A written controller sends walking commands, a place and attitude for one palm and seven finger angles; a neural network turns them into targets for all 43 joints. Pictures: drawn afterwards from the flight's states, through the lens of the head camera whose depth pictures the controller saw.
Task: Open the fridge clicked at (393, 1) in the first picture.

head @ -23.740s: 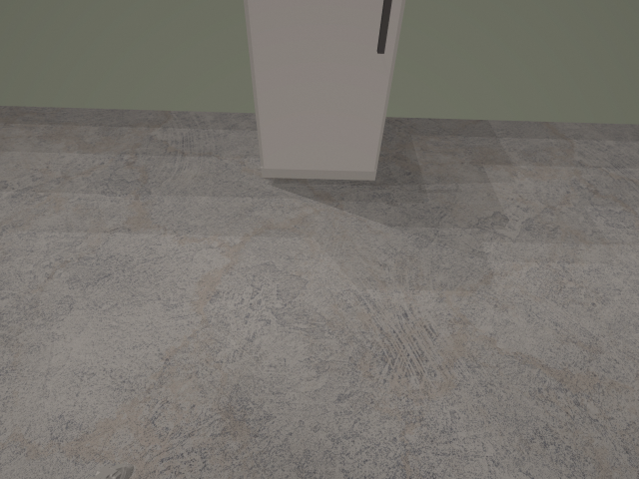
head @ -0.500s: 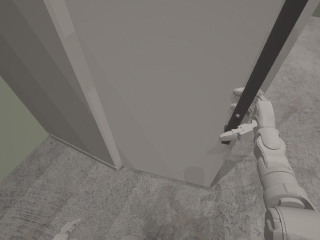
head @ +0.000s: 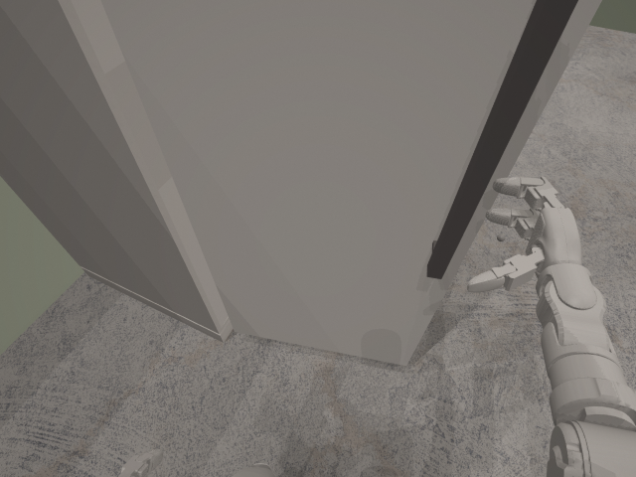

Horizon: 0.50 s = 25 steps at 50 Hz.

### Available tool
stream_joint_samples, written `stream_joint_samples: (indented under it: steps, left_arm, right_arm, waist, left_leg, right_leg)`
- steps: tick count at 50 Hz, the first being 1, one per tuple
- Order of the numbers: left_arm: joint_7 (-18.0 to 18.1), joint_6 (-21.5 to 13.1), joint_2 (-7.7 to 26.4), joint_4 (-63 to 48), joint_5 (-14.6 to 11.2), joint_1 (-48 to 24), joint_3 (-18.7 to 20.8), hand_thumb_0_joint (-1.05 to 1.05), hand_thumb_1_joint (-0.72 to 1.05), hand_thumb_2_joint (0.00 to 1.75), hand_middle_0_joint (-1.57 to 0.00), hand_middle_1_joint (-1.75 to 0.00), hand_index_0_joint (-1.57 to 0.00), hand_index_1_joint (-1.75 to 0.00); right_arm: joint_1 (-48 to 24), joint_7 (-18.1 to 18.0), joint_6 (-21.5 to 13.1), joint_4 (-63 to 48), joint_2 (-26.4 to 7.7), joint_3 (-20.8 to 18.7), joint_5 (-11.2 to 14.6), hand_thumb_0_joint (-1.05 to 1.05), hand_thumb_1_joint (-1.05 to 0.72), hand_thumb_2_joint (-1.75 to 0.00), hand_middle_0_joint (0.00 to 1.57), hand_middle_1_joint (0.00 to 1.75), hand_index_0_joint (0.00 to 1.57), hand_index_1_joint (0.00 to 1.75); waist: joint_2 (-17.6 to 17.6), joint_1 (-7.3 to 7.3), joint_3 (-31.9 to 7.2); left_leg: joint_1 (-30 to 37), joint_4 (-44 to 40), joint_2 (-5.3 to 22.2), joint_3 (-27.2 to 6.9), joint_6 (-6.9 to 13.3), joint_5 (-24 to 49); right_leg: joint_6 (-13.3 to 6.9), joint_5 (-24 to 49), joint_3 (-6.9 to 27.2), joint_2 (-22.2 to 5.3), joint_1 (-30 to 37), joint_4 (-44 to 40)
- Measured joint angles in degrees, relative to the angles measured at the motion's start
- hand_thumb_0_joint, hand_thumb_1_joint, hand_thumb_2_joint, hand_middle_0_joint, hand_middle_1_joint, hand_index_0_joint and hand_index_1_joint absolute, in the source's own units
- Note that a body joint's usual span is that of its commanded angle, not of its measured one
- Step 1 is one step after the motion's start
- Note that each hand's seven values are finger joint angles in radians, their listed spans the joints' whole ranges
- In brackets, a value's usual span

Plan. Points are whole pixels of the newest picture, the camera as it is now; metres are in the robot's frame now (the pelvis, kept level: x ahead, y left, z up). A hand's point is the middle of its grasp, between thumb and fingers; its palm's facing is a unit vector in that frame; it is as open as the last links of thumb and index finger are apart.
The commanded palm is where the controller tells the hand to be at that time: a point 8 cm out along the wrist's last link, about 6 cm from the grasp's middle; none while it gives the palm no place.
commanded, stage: slip the hand off the handle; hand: right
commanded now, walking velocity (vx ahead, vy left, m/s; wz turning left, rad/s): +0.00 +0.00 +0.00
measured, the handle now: (478, 160) +0.48 -0.15 +0.15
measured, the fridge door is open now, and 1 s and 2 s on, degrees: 76 76 76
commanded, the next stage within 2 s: draw the hand back to the body in 0.88 s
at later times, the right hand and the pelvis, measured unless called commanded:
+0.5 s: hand (517, 272) +0.37 -0.21 +0.07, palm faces +0.02 +0.99 -0.13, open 14.7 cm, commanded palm +0.33 -0.25 +0.09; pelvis +0.01 +0.00 +0.00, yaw +0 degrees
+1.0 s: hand (525, 329) +0.29 -0.20 +0.07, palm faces +0.04 +0.99 -0.14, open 14.7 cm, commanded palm +0.27 -0.24 +0.09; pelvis +0.01 +0.01 +0.00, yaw -2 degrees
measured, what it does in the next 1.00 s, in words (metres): stands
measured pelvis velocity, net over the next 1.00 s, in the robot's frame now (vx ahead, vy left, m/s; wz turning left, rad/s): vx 0.01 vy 0.01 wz -0.04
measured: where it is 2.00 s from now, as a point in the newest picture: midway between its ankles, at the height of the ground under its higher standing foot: outside the picture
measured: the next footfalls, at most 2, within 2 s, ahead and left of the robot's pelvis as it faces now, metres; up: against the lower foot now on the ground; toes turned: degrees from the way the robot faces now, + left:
none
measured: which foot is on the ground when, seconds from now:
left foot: down 0.00-1.00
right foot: down 0.00-1.00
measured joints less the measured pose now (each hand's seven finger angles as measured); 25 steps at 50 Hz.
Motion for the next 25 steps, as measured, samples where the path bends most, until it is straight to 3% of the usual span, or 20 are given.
stream_joint_samples:
  steps: [12,18,25]
  left_arm:
    - [0.3,0.2,0.3,-1.0,0.1,-0.9,-0.3,0.01,0.9,0.9,-0.2,-0.3,-0.2,-0.3]
    - [-0.4,0.5,0.6,-2.4,-0.1,0.2,0.1,0.01,0.9,0.9,-0.2,-0.3,-0.2,-0.3]
    - [-0.1,-0.3,0.2,-3.1,0.0,-1.1,0.0,0.02,0.9,0.9,-0.2,-0.3,-0.2,-0.3]
  right_arm:
    - [-0.7,3.4,-0.2,1.1,-2.3,-2.4,0.2,-0.01,0.55,-0.2,0.26,1.15,0.25,1.15]
    - [6.5,5.1,0.9,-6.9,-1.1,-1.8,2.8,-0.01,0.55,-0.2,0.25,1.15,0.25,1.15]
    - [15.6,3.8,2.8,-17.7,1.5,-0.2,3.4,-0.01,0.55,-0.2,0.25,1.15,0.25,1.15]
  waist:
    - [0.3,0.48,-0.5]
    - [-0.4,-0.57,-1.2]
    - [-0.7,-1.56,-0.8]
  left_leg:
    - [-1.2,1.3,0.1,0.1,-0.2,-0.8]
    - [-0.4,0.9,-0.2,0.0,-0.3,-1.0]
    - [1.3,0.9,-0.2,0.4,-0.2,-1.6]
  right_leg:
    - [-0.2,-1.0,0.2,0.0,-1.4,1.8]
    - [-0.1,-1.4,0.1,-0.2,-0.6,1.5]
    - [0.0,-1.9,0.5,-0.3,1.0,1.5]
